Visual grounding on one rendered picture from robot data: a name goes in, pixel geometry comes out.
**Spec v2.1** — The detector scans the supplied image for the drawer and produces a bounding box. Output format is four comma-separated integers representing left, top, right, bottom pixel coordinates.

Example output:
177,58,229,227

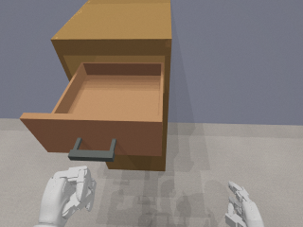
19,61,164,156

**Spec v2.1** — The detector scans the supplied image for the right robot hand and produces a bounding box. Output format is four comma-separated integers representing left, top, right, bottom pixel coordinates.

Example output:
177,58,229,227
225,181,265,227

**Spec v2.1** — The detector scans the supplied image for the left robot hand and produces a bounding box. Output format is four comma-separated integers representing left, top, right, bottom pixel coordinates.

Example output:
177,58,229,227
38,166,97,227

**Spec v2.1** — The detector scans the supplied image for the handle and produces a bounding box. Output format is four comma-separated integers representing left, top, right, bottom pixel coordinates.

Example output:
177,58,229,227
67,137,116,162

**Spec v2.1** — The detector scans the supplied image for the cabinet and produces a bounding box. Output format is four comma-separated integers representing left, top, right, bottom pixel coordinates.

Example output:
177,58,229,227
50,0,172,171

